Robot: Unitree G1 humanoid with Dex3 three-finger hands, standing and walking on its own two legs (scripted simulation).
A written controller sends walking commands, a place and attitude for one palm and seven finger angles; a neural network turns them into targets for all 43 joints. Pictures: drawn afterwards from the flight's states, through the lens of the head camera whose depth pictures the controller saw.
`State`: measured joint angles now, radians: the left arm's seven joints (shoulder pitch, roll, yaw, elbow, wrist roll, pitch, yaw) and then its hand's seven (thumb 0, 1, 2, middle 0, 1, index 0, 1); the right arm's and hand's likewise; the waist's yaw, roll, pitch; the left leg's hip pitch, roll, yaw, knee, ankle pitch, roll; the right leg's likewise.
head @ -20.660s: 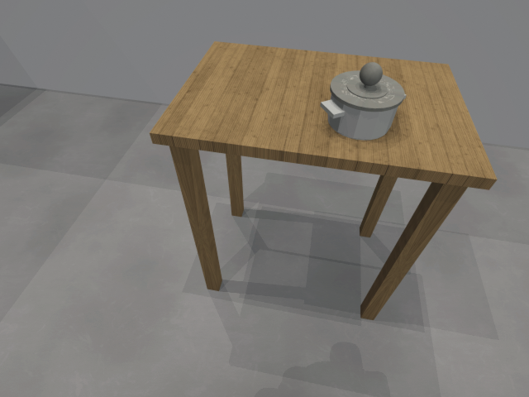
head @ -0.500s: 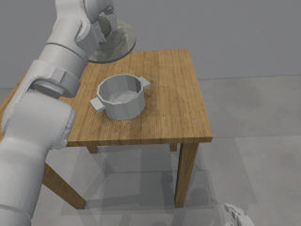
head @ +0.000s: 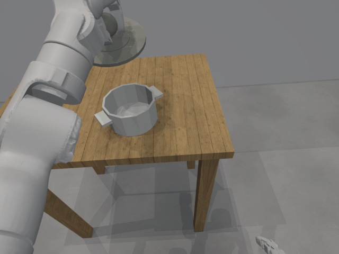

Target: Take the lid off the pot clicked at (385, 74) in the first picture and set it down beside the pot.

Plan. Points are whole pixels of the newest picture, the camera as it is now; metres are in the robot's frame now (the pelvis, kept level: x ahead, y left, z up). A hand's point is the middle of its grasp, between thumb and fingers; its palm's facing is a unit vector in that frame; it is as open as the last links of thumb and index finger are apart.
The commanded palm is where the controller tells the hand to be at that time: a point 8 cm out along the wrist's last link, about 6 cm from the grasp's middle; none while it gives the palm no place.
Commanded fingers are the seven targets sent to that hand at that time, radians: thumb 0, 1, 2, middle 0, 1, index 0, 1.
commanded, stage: move the lid sideways beside the pot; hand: left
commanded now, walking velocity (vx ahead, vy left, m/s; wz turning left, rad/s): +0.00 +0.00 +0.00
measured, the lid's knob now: (106, 24) +0.50 +0.12 +0.31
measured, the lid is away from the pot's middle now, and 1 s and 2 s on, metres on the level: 0.02 0.14 0.25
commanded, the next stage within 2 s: lower the lid onto the table in 1.90 s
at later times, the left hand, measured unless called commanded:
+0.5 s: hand (67, 36) +0.47 +0.20 +0.30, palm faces -0.14 -0.06 -0.99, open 7.1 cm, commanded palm +0.45 +0.20 +0.38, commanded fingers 0.00 0.78 0.85 -1.09 -1.13 -0.86 -1.05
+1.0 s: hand (37, 38) +0.45 +0.24 +0.31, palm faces -0.12 -0.07 -0.99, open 7.1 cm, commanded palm +0.43 +0.25 +0.38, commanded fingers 0.00 0.78 0.85 -1.09 -1.13 -0.86 -1.05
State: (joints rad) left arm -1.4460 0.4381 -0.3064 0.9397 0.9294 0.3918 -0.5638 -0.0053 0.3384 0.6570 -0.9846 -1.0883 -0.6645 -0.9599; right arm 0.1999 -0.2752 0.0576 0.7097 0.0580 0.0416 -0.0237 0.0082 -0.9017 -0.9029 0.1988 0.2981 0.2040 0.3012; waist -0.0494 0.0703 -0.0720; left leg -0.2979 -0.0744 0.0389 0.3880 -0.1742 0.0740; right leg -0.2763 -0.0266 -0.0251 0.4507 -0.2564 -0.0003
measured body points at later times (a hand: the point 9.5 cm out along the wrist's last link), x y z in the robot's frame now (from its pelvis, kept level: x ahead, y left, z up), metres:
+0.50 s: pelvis +0.00 +0.00 +0.00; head +0.03 -0.02 +0.45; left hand +0.47 +0.20 +0.36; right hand +0.14 -0.25 -0.12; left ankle +0.01 +0.07 -0.74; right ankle -0.02 -0.12 -0.74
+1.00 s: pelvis +0.00 +0.01 +0.00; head +0.02 -0.01 +0.45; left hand +0.45 +0.24 +0.37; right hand +0.13 -0.24 -0.12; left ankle +0.01 +0.07 -0.74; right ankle -0.02 -0.12 -0.74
